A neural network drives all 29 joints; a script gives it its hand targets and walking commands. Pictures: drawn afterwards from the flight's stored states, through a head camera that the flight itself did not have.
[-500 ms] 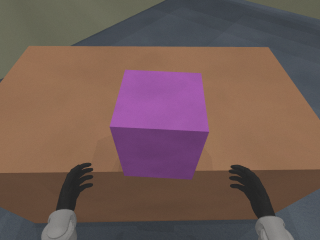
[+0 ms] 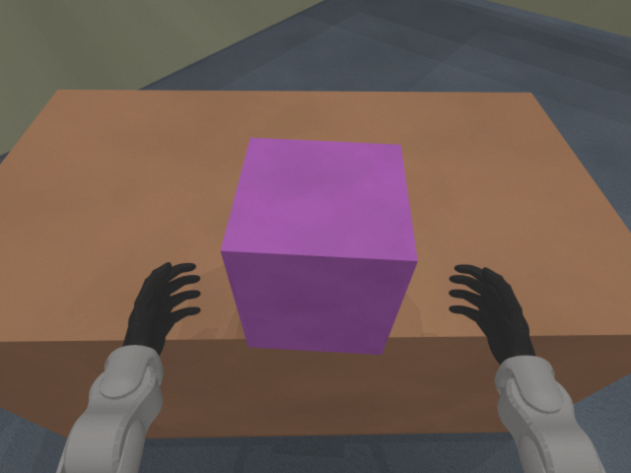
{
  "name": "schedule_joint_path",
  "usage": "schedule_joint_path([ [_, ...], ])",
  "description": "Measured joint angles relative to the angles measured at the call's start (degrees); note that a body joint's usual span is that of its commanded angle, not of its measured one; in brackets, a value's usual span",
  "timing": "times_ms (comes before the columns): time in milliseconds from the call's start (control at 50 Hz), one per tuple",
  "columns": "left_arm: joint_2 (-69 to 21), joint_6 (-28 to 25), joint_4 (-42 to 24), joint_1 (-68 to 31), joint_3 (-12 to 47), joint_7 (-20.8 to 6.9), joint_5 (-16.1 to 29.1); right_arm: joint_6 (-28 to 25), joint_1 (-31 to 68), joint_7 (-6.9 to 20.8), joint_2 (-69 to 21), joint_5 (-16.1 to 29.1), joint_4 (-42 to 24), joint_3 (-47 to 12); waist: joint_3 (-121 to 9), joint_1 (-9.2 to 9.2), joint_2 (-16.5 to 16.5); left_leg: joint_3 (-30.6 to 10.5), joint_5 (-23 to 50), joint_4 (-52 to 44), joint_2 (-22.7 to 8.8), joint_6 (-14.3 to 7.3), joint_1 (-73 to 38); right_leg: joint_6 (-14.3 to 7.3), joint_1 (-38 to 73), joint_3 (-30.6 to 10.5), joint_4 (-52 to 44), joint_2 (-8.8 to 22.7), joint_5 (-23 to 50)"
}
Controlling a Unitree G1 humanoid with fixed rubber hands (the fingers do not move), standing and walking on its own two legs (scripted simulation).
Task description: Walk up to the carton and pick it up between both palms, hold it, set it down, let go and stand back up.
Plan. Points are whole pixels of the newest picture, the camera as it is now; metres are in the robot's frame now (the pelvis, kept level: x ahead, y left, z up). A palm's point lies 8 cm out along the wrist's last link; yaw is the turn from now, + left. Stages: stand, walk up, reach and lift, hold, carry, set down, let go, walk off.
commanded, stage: reach and lift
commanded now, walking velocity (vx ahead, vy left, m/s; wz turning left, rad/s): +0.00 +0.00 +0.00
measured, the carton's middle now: (319, 252) +0.41 +0.02 +0.02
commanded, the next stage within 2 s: none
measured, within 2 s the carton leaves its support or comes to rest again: neither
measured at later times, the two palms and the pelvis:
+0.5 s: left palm (138, 255) +0.31 +0.22 +0.13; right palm (487, 264) +0.33 -0.18 +0.11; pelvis +0.00 +0.00 +0.00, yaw +0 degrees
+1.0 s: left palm (139, 187) +0.38 +0.22 +0.17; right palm (474, 192) +0.40 -0.17 +0.16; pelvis +0.00 +0.00 +0.00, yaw +0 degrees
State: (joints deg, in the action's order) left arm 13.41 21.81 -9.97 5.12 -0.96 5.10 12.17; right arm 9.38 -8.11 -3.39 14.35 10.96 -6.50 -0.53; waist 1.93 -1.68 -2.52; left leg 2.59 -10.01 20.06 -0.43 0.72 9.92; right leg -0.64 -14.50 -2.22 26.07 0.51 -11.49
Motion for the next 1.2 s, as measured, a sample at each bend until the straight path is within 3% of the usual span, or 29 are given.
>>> schedule_joint_path([
  [280, 0.8, 10.1, -0.9, -8.7, -2.7, 0.0, 0.0, 7.3, 9.9, -2.0, 0.0, 2.1, -0.5, 0.6, 0.0, -0.13, 0.0, 0.0, 0.1, 0.0, 0.0, 0.0, 0.0, 0.0, 0.0, 0.0, 0.0, 0.0, 0.1],
  [460, 1.2, 16.5, -0.5, -18.8, -5.7, 0.0, 0.0, 11.7, 20.3, -2.3, 0.0, 4.0, 6.9, 1.3, 0.4, -0.13, 0.0, 0.0, 0.1, 0.0, 0.0, 0.0, 0.0, 0.0, 0.0, 0.0, 0.0, 0.0, 0.1],
  [600, 1.9, 20.7, 1.1, -23.5, -6.4, -0.1, 0.0, 12.6, 24.6, -4.0, 0.1, 4.7, 7.6, 1.3, 1.0, -0.13, 0.0, 0.0, 0.1, 0.0, 0.0, 0.0, 0.0, 0.1, 0.0, 0.0, 0.0, 0.0, 0.1],
  [740, 3.2, 21.6, 4.9, -28.9, -6.6, -0.1, 0.0, 13.6, 32.4, -4.1, 0.8, 5.5, 13.2, 1.3, 1.0, -0.13, 0.0, 0.0, 0.2, 0.0, 0.0, 0.0, 0.0, 0.1, 0.0, 0.0, 0.0, 0.0, 0.2],
  [820, 3.8, 21.6, 11.1, -33.9, -6.6, -0.1, 0.0, 14.7, 37.6, -4.1, 1.2, 5.5, 19.8, 1.2, 1.0, -0.12, 0.0, 0.0, 0.2, 0.0, 0.0, 0.0, 0.0, 0.1, 0.0, 0.0, 0.0, 0.0, 0.2],
  [920, 4.6, 21.1, 12.8, -37.7, -6.6, -0.1, 0.0, 14.8, 41.0, -4.1, 1.2, 6.4, 21.3, 1.3, 1.0, -0.13, 0.0, 0.0, 0.1, 0.0, -0.1, 0.1, 0.0, 0.1, 0.0, 0.0, 0.0, -0.1, 0.2],
  [1020, 5.4, 20.8, 22.9, -44.2, -6.6, -0.1, 0.0, 15.1, 47.1, -4.1, 1.5, 6.4, 29.6, 1.3, 0.9, -0.12, 0.0, 0.0, 0.1, 0.0, -0.1, 0.1, 0.0, 0.1, 0.0, 0.0, 0.0, -0.1, 0.2],
  [1200, 5.8, 17.6, 26.5, -45.8, -6.6, -0.2, 0.0, 15.0, 51.1, -4.1, 1.5, 6.4, 35.3, 1.2, -0.6, -0.10, 0.0, 0.0, -0.1, 0.0, -0.4, 0.4, 0.1, 0.1, 0.0, 0.0, -0.3, -0.4, 0.2],
])
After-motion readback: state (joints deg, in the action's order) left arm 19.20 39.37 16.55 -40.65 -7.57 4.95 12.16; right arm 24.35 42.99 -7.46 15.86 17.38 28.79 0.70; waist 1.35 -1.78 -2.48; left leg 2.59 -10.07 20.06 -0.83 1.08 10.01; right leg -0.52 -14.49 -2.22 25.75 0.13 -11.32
